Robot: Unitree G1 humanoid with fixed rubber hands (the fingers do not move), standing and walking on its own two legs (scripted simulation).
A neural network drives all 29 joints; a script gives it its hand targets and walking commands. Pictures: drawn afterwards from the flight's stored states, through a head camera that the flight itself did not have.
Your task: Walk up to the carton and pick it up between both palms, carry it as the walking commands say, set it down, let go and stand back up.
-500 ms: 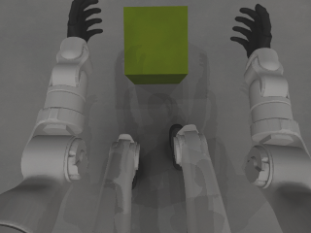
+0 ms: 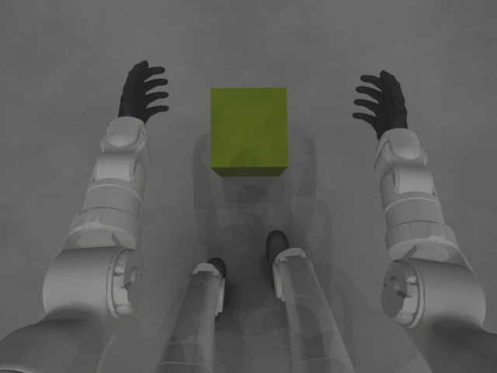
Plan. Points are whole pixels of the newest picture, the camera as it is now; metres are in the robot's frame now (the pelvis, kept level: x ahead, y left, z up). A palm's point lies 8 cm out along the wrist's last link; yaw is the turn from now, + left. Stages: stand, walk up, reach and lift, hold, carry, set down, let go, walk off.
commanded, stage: let go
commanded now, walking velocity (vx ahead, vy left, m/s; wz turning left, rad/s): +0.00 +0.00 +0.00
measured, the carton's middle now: (249, 137) +0.53 -0.02 -0.55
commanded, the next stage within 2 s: stand in 1.18 s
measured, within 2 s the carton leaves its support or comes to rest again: neither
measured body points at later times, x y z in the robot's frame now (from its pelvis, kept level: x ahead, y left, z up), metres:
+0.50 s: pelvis +0.05 +0.00 +0.07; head +0.20 -0.02 +0.49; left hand +0.35 +0.21 -0.02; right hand +0.31 -0.24 -0.03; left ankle +0.02 +0.13 -0.64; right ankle +0.10 -0.10 -0.64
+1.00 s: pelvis +0.07 +0.02 +0.10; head +0.09 +0.01 +0.55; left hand +0.25 +0.25 +0.03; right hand +0.24 -0.22 +0.02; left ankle +0.02 +0.13 -0.64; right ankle +0.10 -0.10 -0.64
